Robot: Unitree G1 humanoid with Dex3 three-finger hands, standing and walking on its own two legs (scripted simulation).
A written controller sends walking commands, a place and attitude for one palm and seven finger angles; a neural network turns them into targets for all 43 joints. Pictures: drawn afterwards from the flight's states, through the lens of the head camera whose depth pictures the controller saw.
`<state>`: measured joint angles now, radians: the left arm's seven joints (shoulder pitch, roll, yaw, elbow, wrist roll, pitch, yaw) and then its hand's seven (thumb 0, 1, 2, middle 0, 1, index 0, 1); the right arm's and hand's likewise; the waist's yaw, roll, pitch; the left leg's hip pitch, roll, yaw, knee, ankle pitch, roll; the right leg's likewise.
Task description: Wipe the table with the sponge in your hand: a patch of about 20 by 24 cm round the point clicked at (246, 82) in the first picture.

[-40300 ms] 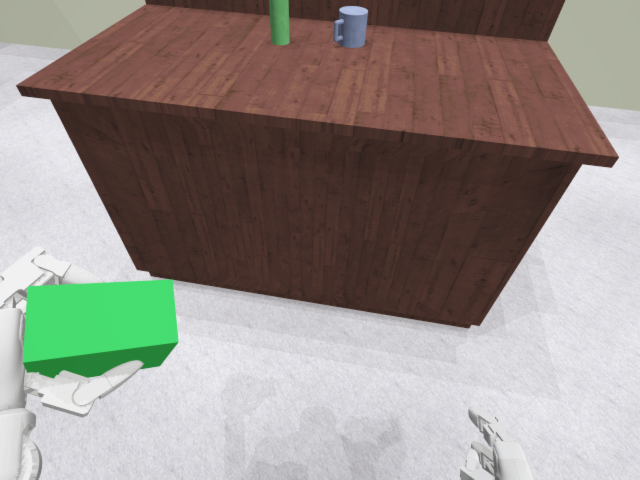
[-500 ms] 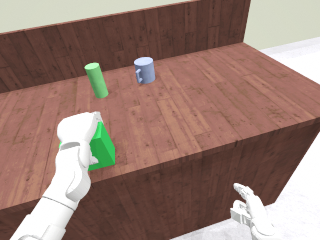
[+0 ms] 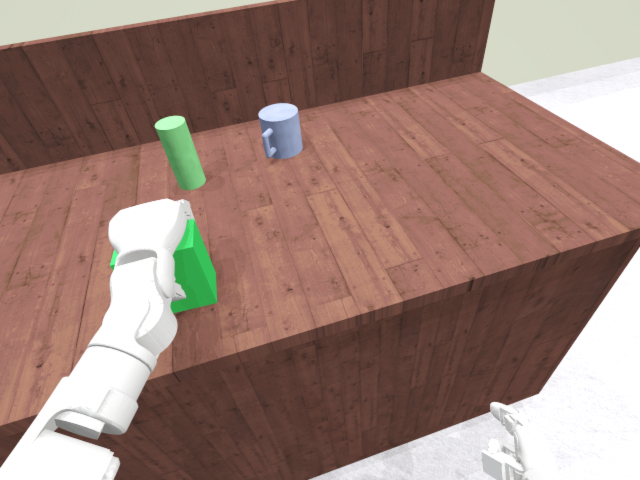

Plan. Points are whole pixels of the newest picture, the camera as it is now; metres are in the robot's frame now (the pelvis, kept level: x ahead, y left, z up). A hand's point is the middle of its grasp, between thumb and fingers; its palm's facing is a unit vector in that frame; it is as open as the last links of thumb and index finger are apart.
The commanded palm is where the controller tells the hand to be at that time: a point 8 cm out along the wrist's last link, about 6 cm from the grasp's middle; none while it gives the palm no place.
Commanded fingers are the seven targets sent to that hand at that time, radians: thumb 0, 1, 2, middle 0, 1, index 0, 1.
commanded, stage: wipe forward along the middle lane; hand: left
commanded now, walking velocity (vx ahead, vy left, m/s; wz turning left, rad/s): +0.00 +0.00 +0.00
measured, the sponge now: (173, 278) +0.35 +0.25 +0.08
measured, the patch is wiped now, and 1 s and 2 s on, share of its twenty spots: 1.00 1.00 1.00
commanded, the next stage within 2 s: slide back across to the first lane in 1.02 s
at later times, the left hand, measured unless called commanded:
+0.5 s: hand (176, 231) +0.40 +0.26 +0.12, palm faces -0.05 +0.00 -1.00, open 10.2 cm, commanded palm +0.38 +0.25 +0.16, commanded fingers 0.00 0.10 1.30 -1.20 -1.60 -1.20 -1.60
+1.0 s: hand (176, 212) +0.44 +0.27 +0.12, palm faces -0.07 +0.00 -1.00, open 10.2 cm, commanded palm +0.43 +0.27 +0.16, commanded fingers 0.00 0.10 1.30 -1.20 -1.60 -1.20 -1.60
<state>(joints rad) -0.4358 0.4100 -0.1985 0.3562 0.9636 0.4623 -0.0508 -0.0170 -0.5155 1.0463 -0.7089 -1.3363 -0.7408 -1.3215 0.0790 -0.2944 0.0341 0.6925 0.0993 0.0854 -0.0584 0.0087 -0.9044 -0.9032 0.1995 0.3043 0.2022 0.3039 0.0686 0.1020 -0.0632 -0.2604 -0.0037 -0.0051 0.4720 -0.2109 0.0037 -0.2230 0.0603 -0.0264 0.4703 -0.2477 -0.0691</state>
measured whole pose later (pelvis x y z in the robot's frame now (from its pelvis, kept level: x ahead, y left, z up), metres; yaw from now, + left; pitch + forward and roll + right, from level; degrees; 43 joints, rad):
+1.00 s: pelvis +0.01 +0.01 +0.00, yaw +0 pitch +6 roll -1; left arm -0.78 0.48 -0.12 0.87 1.00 0.28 0.00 0.00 -0.52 1.05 -0.72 -1.33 -0.75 -1.32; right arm 0.20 -0.30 0.01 0.72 0.10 0.12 -0.05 0.01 -0.91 -0.90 0.20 0.30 0.20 0.30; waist -0.01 0.08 -0.09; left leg -0.38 0.00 0.00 0.49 -0.23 0.01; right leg -0.33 0.07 -0.02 0.46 -0.24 -0.06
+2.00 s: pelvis +0.02 +0.03 +0.00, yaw +2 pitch +4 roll -1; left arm -0.54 0.57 -0.06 0.51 0.98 0.24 -0.10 0.00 -0.52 1.05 -0.71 -1.33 -0.74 -1.32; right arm 0.13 -0.28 0.03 0.65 0.09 0.11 -0.04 0.00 -0.90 -0.90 0.20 0.30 0.20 0.30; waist 0.06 0.08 -0.05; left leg -0.31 -0.04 -0.02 0.47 -0.23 0.05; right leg -0.23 0.03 -0.04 0.41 -0.24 -0.03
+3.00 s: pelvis +0.02 +0.02 +0.00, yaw +0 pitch +0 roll -1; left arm -0.09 0.52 -0.02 0.02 0.92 0.37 -0.05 0.00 -0.50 1.05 -0.69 -1.35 -0.72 -1.34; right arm 0.06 -0.29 0.04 0.63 0.08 0.12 -0.02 0.01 -0.90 -0.90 0.20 0.30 0.20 0.30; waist 0.08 0.11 -0.06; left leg -0.25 -0.01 0.00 0.51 -0.26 0.03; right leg -0.20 0.05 -0.01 0.48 -0.28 -0.05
